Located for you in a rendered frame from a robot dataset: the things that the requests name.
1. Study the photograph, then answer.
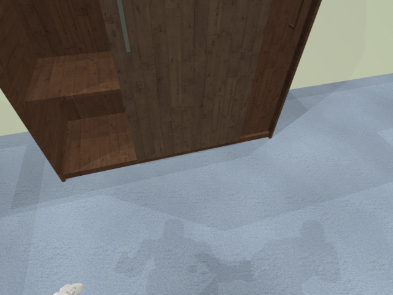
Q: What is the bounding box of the handle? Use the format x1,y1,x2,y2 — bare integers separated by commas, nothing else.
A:
117,0,131,52
293,0,307,32

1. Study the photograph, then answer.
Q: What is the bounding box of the wardrobe door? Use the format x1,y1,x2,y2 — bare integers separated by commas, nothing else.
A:
241,0,312,136
99,0,272,161

